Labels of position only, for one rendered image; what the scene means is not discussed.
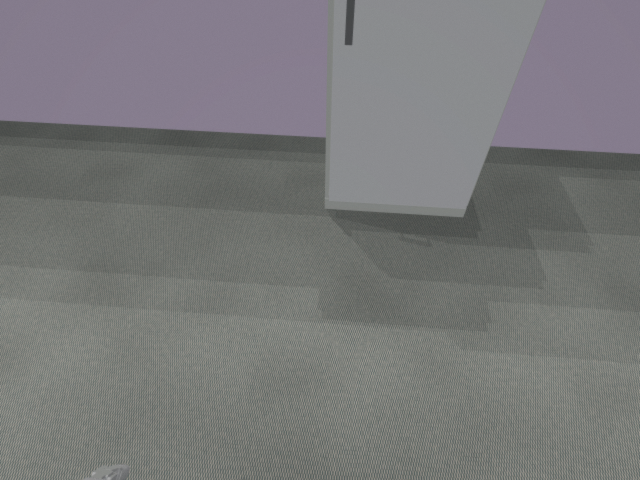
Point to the fridge door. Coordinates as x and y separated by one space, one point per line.
417 97

